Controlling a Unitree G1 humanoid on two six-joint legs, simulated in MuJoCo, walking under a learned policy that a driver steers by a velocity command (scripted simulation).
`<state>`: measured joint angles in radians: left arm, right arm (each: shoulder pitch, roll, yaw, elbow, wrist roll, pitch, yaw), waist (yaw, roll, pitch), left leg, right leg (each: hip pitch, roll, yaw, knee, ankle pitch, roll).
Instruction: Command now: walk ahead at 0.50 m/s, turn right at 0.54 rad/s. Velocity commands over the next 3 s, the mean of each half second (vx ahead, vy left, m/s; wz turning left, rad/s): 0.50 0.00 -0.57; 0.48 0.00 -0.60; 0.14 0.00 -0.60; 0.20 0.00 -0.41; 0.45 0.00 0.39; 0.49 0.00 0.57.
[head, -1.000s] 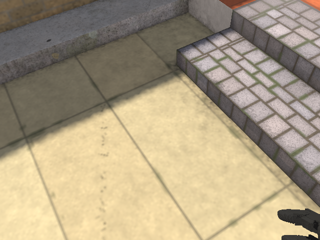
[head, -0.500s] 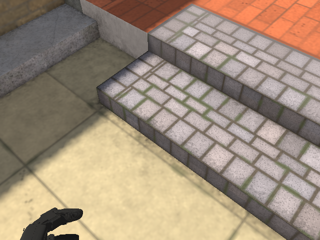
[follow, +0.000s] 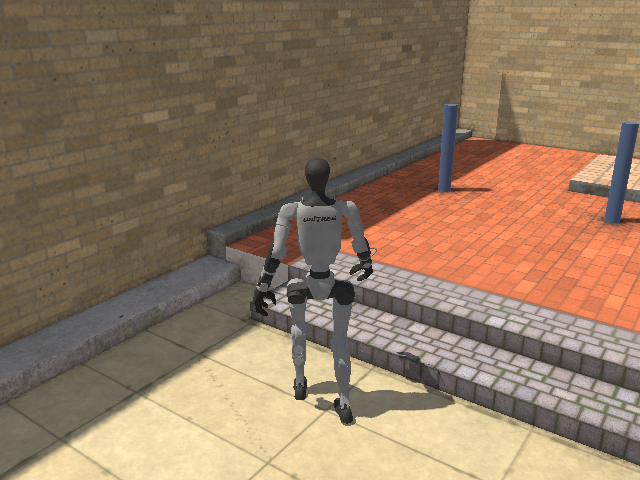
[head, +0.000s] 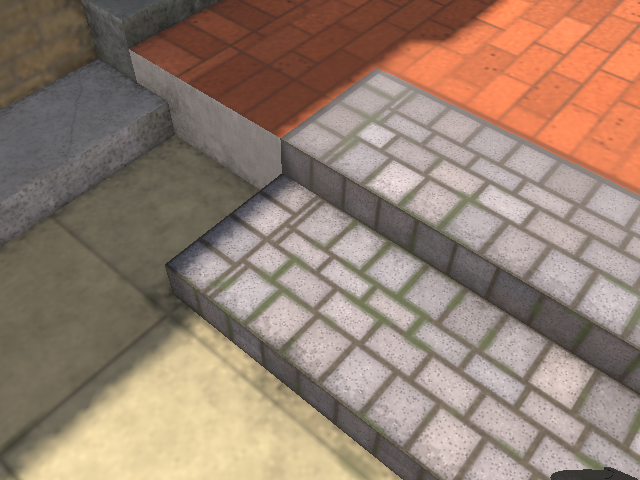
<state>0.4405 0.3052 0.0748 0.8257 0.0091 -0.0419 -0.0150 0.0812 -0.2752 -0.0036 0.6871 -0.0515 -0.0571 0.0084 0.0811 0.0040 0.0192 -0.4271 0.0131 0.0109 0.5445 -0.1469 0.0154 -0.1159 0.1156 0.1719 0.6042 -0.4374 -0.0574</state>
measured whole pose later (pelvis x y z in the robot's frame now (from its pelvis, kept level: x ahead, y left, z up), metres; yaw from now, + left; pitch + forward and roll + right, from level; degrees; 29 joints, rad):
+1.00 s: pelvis +0.51 -0.14 +0.05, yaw -36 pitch +4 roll +1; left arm 0.41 0.25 0.07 0.89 0.01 -0.06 -0.05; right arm 0.07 -0.16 0.05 0.53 -0.06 -0.03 0.02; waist 0.03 -0.01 0.02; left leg -0.75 0.00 0.12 1.05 -0.35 0.09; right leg -0.30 0.21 0.28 1.21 -0.16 -0.09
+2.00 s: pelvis +0.69 -0.33 +0.12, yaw -65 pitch +5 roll +0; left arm 0.16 0.24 0.07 0.67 0.05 -0.03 -0.03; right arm 0.47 -0.23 -0.06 0.85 -0.04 -0.07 0.03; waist -0.08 -0.02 -0.11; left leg -0.17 -0.02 0.02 0.49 -0.40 0.04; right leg -0.63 0.08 0.07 1.50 -0.53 -0.06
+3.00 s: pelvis +0.99 -0.77 +0.24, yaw -33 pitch +2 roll +2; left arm 0.30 0.22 0.02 0.95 0.09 -0.10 -0.04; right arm 0.29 -0.23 -0.08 0.99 -0.02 -0.11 0.02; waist -0.04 -0.02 -0.05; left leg -0.33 -0.14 -0.02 0.51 -0.22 0.09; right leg -0.32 -0.07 0.04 1.26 -0.38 0.00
